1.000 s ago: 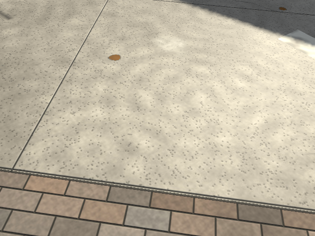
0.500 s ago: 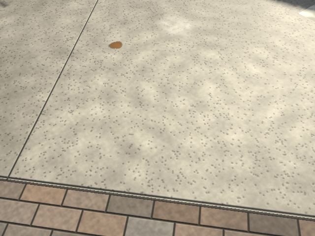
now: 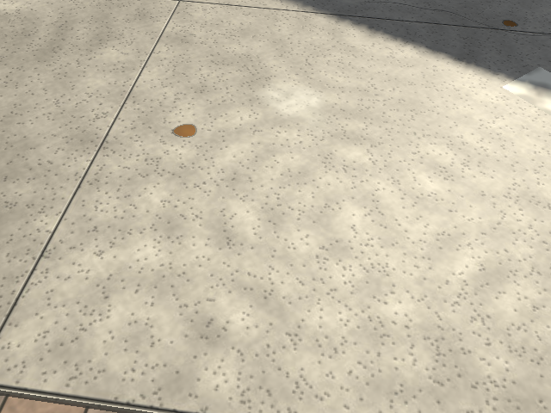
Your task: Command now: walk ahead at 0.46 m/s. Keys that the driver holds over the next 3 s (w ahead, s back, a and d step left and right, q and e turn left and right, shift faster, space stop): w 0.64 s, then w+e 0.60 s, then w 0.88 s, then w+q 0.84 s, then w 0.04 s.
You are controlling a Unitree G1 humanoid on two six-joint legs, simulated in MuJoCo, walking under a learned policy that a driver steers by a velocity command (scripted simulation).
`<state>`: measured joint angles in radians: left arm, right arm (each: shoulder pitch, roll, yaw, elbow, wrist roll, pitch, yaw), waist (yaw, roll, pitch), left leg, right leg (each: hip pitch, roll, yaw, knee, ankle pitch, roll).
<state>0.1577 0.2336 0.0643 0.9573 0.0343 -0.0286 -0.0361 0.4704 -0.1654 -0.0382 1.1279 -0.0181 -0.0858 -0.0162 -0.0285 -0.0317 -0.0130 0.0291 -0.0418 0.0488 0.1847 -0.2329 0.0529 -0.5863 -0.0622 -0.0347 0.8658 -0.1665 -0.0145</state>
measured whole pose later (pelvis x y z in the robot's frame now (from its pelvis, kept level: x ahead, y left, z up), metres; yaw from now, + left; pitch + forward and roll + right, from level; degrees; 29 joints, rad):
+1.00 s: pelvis +0.55 -0.03 +0.00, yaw -9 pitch -1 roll +1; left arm 0.23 0.23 0.07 0.96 0.03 -0.01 -0.02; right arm 0.32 -0.20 -0.06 1.00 -0.02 -0.11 -0.01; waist 0.00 -0.04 0.05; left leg -0.10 -0.03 0.21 0.31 -0.20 0.08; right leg -0.60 -0.09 0.00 1.10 -0.18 -0.07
